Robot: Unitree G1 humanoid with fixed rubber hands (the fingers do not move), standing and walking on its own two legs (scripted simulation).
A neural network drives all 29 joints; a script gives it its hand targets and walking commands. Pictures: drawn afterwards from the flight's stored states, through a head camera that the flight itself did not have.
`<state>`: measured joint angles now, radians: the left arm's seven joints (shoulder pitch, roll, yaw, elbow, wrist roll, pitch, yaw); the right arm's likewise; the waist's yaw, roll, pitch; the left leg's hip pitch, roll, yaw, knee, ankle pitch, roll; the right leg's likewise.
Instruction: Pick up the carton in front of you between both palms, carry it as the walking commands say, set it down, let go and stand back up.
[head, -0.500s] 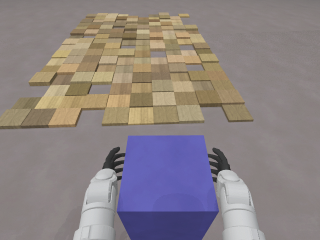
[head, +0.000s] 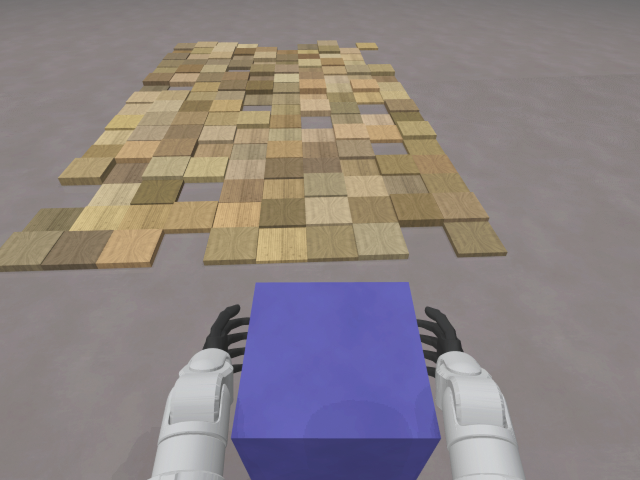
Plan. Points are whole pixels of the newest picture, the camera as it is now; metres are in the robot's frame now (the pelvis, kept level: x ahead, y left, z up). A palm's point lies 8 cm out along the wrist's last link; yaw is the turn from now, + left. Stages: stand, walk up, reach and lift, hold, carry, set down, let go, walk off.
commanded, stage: reach and lift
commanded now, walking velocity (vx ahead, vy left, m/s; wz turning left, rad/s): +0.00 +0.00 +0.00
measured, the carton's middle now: (332, 393) +0.28 +0.00 -0.04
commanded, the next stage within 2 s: hold in 0.02 s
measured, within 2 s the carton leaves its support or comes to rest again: neither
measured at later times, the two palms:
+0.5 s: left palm (214, 360) +0.27 +0.15 +0.05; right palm (453, 364) +0.27 -0.15 +0.05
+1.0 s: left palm (234, 293) +0.36 +0.14 +0.08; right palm (453, 295) +0.36 -0.16 +0.08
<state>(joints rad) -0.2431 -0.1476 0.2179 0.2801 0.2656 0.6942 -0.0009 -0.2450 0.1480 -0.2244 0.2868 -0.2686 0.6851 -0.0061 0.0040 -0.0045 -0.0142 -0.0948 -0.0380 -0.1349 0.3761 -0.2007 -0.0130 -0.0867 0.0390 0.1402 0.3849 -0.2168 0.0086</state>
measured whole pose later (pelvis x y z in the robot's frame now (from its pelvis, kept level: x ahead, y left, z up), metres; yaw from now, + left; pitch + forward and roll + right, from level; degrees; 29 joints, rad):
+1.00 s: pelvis +0.09 -0.01 -0.02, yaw +1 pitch +5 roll +1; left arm -0.15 -0.13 0.08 -0.25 0.10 1.06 0.10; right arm -0.12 0.13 -0.13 -0.27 -0.09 1.06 -0.10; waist 0.00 -0.03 -0.19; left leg -0.33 0.03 0.11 0.61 -0.42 -0.01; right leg -0.22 -0.05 -0.04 0.57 -0.44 0.02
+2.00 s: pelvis +0.69 +0.00 +0.01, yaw -3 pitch +4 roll -2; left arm 0.08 -0.13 0.03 -0.51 0.06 1.14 0.11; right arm 0.07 0.13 -0.04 -0.50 -0.04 1.13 -0.13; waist -0.03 0.00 -0.10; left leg -0.15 0.04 0.25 0.28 -0.22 0.06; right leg -0.59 -0.12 -0.11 0.82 -0.17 0.00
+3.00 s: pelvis +1.35 -0.06 +0.00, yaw -2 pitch +5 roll -1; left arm -0.55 -0.15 0.27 -0.31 0.03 1.12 0.17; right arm -0.55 0.09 -0.27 -0.31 0.05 1.13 -0.19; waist -0.06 0.02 0.09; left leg -0.21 0.04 0.09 0.56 -0.52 0.02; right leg -0.55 0.01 -0.09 0.63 -0.20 -0.05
